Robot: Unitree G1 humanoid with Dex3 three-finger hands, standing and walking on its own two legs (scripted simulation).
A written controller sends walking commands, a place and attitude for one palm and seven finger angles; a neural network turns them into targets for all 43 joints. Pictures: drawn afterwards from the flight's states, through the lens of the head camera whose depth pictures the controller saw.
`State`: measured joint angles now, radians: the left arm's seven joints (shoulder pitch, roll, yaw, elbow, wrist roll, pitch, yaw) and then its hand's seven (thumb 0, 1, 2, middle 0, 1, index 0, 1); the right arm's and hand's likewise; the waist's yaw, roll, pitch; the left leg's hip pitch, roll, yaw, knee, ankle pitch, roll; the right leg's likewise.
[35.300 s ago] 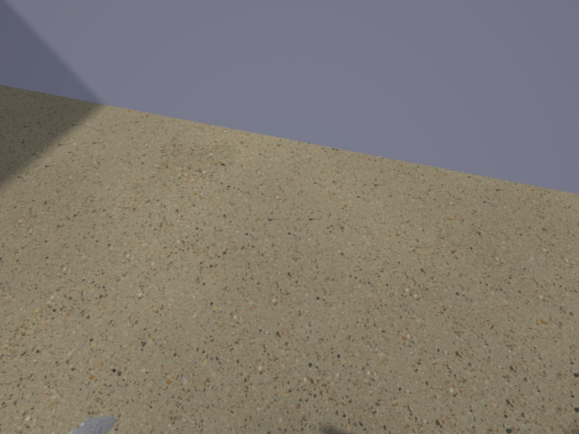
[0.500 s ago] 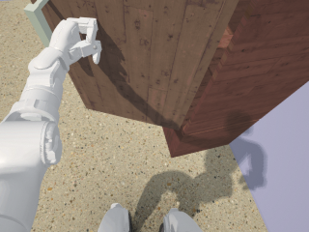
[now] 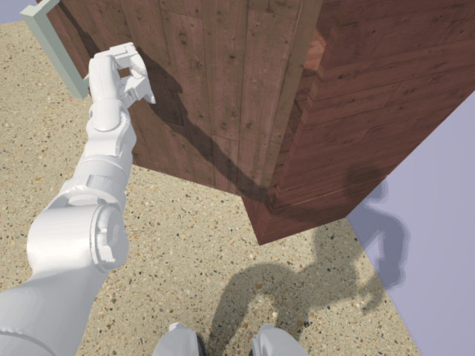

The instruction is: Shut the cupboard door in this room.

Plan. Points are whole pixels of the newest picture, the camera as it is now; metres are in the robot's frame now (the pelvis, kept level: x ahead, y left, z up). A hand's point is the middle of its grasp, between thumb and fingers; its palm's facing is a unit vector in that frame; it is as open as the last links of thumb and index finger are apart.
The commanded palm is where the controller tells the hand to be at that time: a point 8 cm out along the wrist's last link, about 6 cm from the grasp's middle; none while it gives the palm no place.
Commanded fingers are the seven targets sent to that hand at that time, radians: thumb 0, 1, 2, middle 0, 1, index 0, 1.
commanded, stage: pull the fist back off the door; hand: left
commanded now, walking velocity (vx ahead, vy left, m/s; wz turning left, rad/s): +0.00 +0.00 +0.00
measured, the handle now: (67, 50) +0.62 +0.21 +0.12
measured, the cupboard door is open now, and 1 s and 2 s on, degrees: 54 54 54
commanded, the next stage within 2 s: draw the hand back to the body in 0.52 s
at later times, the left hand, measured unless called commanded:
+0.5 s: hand (137, 124) +0.45 +0.09 +0.12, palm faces +0.08 -1.00 -0.01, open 3.1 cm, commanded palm +0.43 +0.14 +0.13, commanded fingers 0.00 0.90 0.90 -1.30 -1.50 -1.30 -1.50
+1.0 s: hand (87, 152) +0.39 +0.14 +0.15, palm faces +0.08 -1.00 -0.01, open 3.1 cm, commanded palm +0.34 +0.19 +0.16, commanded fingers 0.00 0.90 0.90 -1.30 -1.50 -1.30 -1.50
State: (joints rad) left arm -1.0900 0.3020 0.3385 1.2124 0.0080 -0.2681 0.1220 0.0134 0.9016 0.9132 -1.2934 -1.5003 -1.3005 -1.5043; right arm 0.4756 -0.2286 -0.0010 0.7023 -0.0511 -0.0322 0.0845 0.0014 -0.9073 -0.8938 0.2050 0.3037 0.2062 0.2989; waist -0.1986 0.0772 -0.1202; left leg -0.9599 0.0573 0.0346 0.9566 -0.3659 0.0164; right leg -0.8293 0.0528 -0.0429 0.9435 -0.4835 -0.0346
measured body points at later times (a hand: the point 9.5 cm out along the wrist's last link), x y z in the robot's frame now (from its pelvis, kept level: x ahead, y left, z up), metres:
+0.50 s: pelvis +0.01 -0.02 +0.02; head +0.06 -0.02 +0.47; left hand +0.44 +0.15 +0.12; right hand +0.11 -0.28 -0.09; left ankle +0.04 +0.11 -0.68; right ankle -0.03 -0.10 -0.68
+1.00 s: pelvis +0.01 +0.00 +0.04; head +0.04 -0.03 +0.49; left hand +0.38 +0.20 +0.15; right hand +0.09 -0.26 -0.09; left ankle +0.04 +0.11 -0.68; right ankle -0.03 -0.10 -0.68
